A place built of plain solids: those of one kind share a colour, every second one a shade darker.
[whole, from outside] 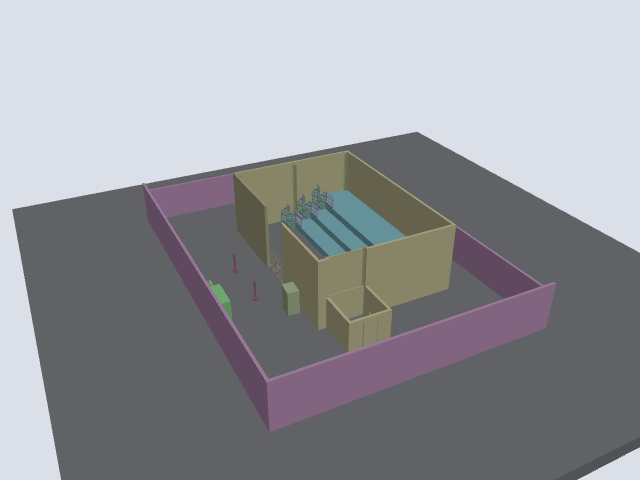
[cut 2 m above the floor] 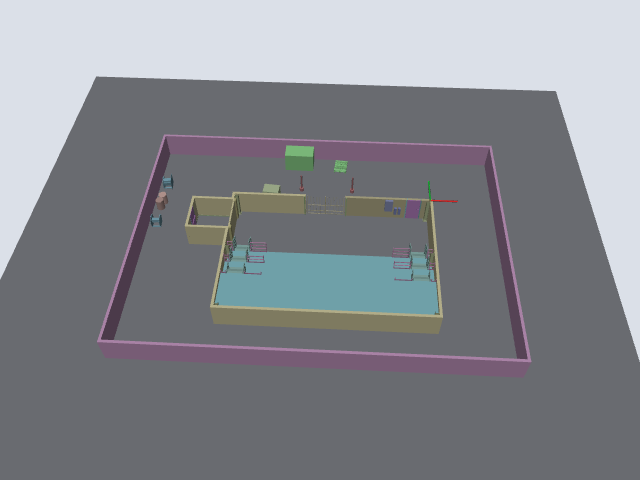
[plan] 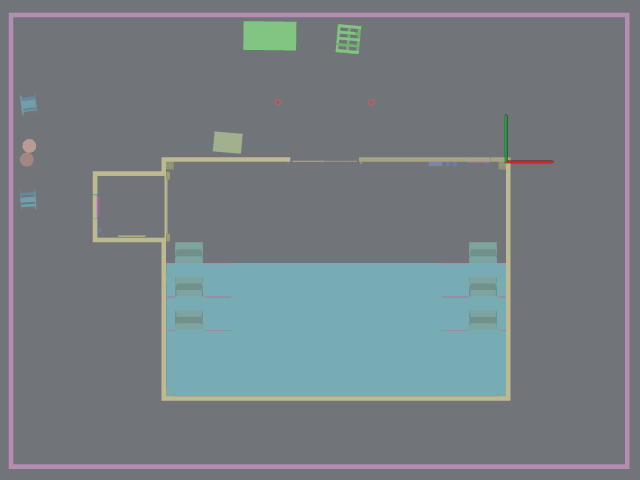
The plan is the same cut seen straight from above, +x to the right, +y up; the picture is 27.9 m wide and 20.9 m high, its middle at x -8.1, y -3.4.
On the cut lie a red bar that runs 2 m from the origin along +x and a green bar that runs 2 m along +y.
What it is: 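A works' training theatre; one tall room, parted across its whole breadth into a front floor behind the doors, 2 rows toward the back wall and a gangway along that wall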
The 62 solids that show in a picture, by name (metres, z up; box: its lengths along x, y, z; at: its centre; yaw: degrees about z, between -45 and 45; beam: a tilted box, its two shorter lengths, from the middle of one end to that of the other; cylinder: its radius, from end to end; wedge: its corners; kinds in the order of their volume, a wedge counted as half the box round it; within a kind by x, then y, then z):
{
 "raised_floor_bank_1": {"box": [14.8, 2.9, 1.76], "at": [-7.4, -8.75, 0.83]},
 "raised_floor_bank_2": {"box": [14.8, 1.45, 1.19], "at": [-7.4, -6.58, 0.55]},
 "raised_floor_bank_3": {"box": [14.8, 1.45, 0.62], "at": [-7.4, -5.12, 0.26]},
 "yard_bound_1": {"box": [0.2, 19.87, 3.62], "at": [-21.55, -3.43, 1.76]},
 "yard_bound_2": {"box": [27.03, 0.2, 2.92], "at": [-8.14, -13.27, 1.41]},
 "yard_bound_3": {"box": [27.03, 0.2, 3.62], "at": [-8.14, 6.4, 1.76]},
 "yard_bound_4": {"box": [0.2, 19.87, 2.92], "at": [5.28, -3.43, 1.41]},
 "wall_1": {"box": [0.2, 3.1, 2.45], "at": [-17.9, -1.95, 1.18]},
 "wall_2": {"box": [3.2, 0.2, 2.45], "at": [-16.4, -3.4, 1.18]},
 "wall_3": {"box": [3.2, 0.2, 2.45], "at": [-16.4, -0.5, 1.18]},
 "wall_4": {"box": [0.2, 7.1, 5.35], "at": [-14.9, -6.85, 2.62]},
 "wall_5": {"box": [0.2, 0.8, 5.35], "at": [-14.9, -0.2, 2.62]},
 "wall_6": {"box": [0.06, 2.7, 2.45], "at": [-14.83, -1.95, 1.18]},
 "wall_7": {"box": [0.06, 2.82, 5.35], "at": [-14.77, -1.95, 2.62]},
 "wall_8": {"box": [5.61, 0.2, 5.35], "at": [-12.2, 0.1, 2.62]},
 "wall_9": {"box": [15.2, 0.2, 5.35], "at": [-7.4, -10.3, 2.62]},
 "wall_10": {"box": [6.61, 0.2, 5.35], "at": [-3.1, 0.1, 2.62]},
 "wall_11": {"box": [0.2, 10.6, 5.35], "at": [0.1, -5.1, 2.62]},
 "beyond_pallets_1": {"box": [2.3, 1.26, 1.61], "at": [-10.28, 5.49, 0.8], "yaw": -0.7},
 "beyond_pallets_2": {"box": [1.0, 0.12, 0.024], "at": [-6.91, 4.82, 0.25], "yaw": -5.9},
 "beyond_pallets_3": {"box": [1.0, 0.12, 0.041], "at": [-6.89, 5.08, 0.24], "yaw": -5.2},
 "beyond_pallets_4": {"box": [1.0, 0.11, 0.041], "at": [-6.86, 5.35, 0.24], "yaw": -5.2},
 "beyond_pallets_5": {"box": [1.0, 0.13, 0.042], "at": [-6.8, 5.89, 0.24], "yaw": -5.2},
 "door_landing_1": {"box": [1.22, 0.3, 0.43], "at": [-13.8, -7.17, 1.35]},
 "door_landing_2": {"box": [1.22, 0.3, 0.28], "at": [-13.8, -6.89, 1.28]},
 "door_landing_3": {"box": [1.22, 0.3, 0.14], "at": [-13.8, -6.62, 1.21]},
 "door_landing_4": {"box": [1.22, 0.3, 0.43], "at": [-13.8, -5.72, 0.78]},
 "door_landing_5": {"box": [1.22, 0.3, 0.28], "at": [-13.8, -5.44, 0.71]},
 "door_landing_6": {"box": [1.22, 0.3, 0.14], "at": [-13.8, -5.17, 0.64]},
 "door_landing_7": {"box": [1.22, 0.32, 0.48], "at": [-13.8, -4.26, 0.19]},
 "door_landing_8": {"box": [1.22, 0.32, 0.34], "at": [-13.8, -3.96, 0.12]},
 "door_landing_9": {"box": [1.22, 0.32, 0.19], "at": [-13.8, -3.66, 0.05]},
 "door_landing_10": {"box": [1.22, 0.3, 0.43], "at": [-1.0, -7.17, 1.35]},
 "door_landing_11": {"box": [1.22, 0.3, 0.28], "at": [-1.0, -6.89, 1.28]},
 "door_landing_12": {"box": [1.22, 0.3, 0.14], "at": [-1.0, -6.62, 1.21]},
 "door_landing_13": {"box": [1.22, 0.3, 0.43], "at": [-1.0, -5.72, 0.78]},
 "door_landing_14": {"box": [1.22, 0.3, 0.28], "at": [-1.0, -5.44, 0.71]},
 "door_landing_15": {"box": [1.22, 0.3, 0.14], "at": [-1.0, -5.17, 0.64]},
 "door_landing_16": {"box": [1.22, 0.32, 0.48], "at": [-1.0, -4.26, 0.19]},
 "door_landing_17": {"box": [1.22, 0.32, 0.34], "at": [-1.0, -3.96, 0.12]},
 "door_landing_18": {"box": [1.22, 0.32, 0.19], "at": [-1.0, -3.66, 0.05]},
 "beyond_bottle_cage_1": {"box": [1.22, 0.85, 1.91], "at": [-12.12, 0.85, 0.9], "yaw": -5.0},
 "pier_1": {"box": [0.17, 0.34, 5.35], "at": [-14.71, -3.3, 2.62]},
 "pier_2": {"box": [0.17, 0.34, 5.35], "at": [-14.71, -0.6, 2.62]},
 "beyond_drums_1": {"cylinder": 0.3, "from": [-20.87, 0.1, -0.06], "to": [-20.87, 0.1, 0.87]},
 "beyond_drums_2": {"cylinder": 0.3, "from": [-20.76, 0.7, -0.06], "to": [-20.76, 0.7, 0.87]},
 "beyond_cable_drum_1": {"box": [0.64, 0.23, 0.28], "at": [-20.81, -1.64, 0.46], "yaw": 3.9},
 "beyond_cable_drum_2": {"box": [0.66, 0.55, 0.29], "at": [-20.78, 2.52, 0.44], "yaw": 7.3},
 "beyond_cable_drum_3": {"box": [0.64, 0.33, 0.53], "at": [-20.78, 2.52, 0.46], "yaw": 7.3},
 "door_leaf_1": {"box": [0.044, 1.0, 2.15], "at": [-17.8, -1.95, 1.02]},
 "door_leaf_2": {"box": [1.0, 0.044, 2.15], "at": [-1.2, 0.0, 1.02]},
 "distribution_board_1": {"box": [0.6, 0.18, 1.1], "at": [-3.07, -0.09, 1.4]},
 "steel_column_1": {"box": [0.38, 0.38, 0.07], "at": [-14.66, -0.14, -0.02]},
 "steel_column_2": {"box": [0.014, 0.26, 5.15], "at": [-0.26, -10.06, 2.52]},
 "steel_column_3": {"box": [0.014, 0.26, 5.15], "at": [-0.26, -5.1, 2.52]},
 "steel_column_4": {"box": [0.38, 0.38, 0.07], "at": [-0.14, -0.14, -0.02]},
 "steel_column_5": {"box": [0.23, 0.012, 5.15], "at": [-0.14, -0.14, 2.52]},
 "steel_column_6": {"box": [0.014, 0.26, 5.15], "at": [-0.02, -10.06, 2.52]},
 "steel_column_7": {"box": [0.014, 0.26, 5.15], "at": [-0.02, -5.1, 2.52]},
 "radiator_1": {"box": [1.2, 0.06, 0.6], "at": [-16.3, -3.23, 0.45]},
 "low_rail_1": {"box": [2.94, 0.014, 0.15], "at": [-16.33, -3.29, 0.03]},
 "low_rail_2": {"box": [0.014, 2.7, 0.15], "at": [-14.87, -1.95, 0.03]}
}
